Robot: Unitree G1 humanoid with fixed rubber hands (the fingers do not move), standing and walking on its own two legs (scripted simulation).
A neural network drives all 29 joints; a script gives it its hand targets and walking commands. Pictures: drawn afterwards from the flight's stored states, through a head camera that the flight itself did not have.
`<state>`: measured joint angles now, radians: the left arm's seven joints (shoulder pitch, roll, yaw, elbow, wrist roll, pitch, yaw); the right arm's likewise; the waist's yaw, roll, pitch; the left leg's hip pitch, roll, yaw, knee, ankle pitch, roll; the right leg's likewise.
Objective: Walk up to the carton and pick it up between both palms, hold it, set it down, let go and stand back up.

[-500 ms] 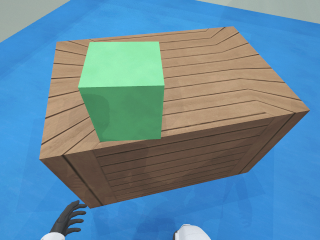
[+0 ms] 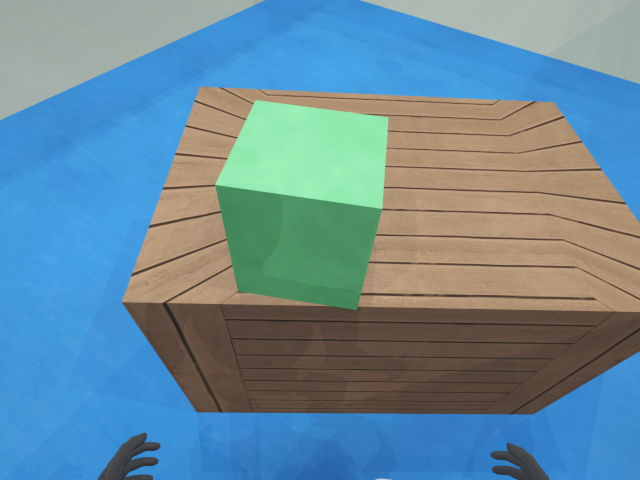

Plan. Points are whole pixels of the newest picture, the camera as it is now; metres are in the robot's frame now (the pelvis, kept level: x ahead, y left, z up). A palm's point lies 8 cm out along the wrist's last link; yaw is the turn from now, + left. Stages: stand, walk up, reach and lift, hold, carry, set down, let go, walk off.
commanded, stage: walk up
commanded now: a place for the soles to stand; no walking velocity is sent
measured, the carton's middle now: (308, 209) +0.51 +0.02 +0.01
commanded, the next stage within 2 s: none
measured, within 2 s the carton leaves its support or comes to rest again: neither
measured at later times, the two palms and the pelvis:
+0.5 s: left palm out of the picture +0.07 +0.30 -0.10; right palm out of the picture +0.12 -0.25 -0.08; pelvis +0.03 +0.01 +0.00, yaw +7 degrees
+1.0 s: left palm (122, 430) +0.19 +0.26 -0.08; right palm (499, 408) +0.23 -0.26 -0.11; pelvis +0.11 -0.01 +0.00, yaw +8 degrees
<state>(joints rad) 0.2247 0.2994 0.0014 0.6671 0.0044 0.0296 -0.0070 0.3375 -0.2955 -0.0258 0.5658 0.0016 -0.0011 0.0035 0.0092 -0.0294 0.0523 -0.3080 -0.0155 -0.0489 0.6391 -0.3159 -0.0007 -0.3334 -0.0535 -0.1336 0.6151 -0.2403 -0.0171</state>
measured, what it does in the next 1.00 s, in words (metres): walks ahead: right foot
